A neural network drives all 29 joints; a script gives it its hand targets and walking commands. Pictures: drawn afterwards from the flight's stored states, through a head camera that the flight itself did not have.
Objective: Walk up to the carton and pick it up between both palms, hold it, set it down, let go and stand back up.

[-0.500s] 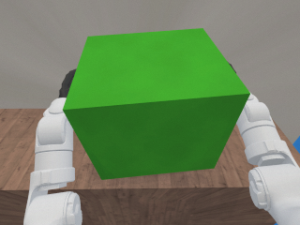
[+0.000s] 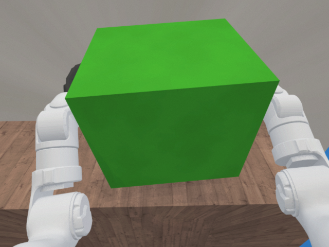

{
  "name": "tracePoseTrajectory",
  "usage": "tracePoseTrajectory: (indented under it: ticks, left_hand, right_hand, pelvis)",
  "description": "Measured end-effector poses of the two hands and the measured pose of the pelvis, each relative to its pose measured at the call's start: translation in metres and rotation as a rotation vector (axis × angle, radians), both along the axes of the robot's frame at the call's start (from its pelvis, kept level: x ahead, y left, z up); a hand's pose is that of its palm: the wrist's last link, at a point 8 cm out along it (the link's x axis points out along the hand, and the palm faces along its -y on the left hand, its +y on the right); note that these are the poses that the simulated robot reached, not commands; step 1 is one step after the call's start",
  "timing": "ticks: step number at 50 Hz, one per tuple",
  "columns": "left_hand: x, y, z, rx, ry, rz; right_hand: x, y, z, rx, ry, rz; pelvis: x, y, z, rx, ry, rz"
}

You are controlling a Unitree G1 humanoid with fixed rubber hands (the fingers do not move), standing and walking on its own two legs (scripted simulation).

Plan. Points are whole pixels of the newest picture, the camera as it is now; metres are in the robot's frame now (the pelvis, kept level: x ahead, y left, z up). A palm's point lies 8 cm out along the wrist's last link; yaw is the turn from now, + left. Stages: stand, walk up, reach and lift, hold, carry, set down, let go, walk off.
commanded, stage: reach and lift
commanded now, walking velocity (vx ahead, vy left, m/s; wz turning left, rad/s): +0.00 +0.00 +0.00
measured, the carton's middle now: (168, 102) +0.41 +0.00 +0.21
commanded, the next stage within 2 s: hold in 0.90 s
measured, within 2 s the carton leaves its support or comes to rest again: neither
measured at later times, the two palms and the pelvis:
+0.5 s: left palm (72, 86) +0.37 +0.20 +0.28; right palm (265, 74) +0.38 -0.21 +0.29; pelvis +0.00 +0.00 +0.00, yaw +0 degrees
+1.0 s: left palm (70, 78) +0.37 +0.20 +0.29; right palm (268, 67) +0.38 -0.21 +0.30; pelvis +0.00 +0.00 +0.00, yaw +0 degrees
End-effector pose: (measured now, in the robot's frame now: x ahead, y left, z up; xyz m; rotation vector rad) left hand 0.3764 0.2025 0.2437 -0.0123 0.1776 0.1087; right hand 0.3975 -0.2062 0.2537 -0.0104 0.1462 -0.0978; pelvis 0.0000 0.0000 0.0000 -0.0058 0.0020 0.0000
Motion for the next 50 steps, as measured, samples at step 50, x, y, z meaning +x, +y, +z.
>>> tracePoseTrajectory:
  ticks: [50]
  left_hand:
    - [-0.007, -0.007, 0.049, 0.006, -0.032, -0.018]
  right_hand:
    - [-0.014, -0.007, 0.051, 0.019, -0.023, -0.028]
  pelvis:
    - [-0.001, 0.0, 0.0, 0.0, -0.001, 0.0]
